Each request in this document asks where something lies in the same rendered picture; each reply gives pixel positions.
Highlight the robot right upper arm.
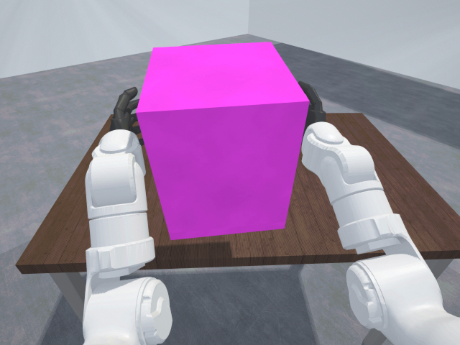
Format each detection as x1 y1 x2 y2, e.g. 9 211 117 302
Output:
346 251 460 345

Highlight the left robot forearm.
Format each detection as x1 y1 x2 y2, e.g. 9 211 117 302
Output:
83 129 155 339

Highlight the robot left upper arm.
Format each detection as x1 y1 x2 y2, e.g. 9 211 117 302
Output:
83 277 173 345

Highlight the robot right hand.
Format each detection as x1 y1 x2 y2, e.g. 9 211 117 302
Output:
298 81 326 144

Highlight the right robot forearm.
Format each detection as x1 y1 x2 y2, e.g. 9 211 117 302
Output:
301 122 443 305

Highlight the carton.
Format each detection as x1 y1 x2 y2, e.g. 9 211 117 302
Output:
136 42 310 240

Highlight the table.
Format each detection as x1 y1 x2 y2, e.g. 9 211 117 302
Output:
15 113 460 345

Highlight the robot left hand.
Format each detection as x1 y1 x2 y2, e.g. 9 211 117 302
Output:
109 87 144 146

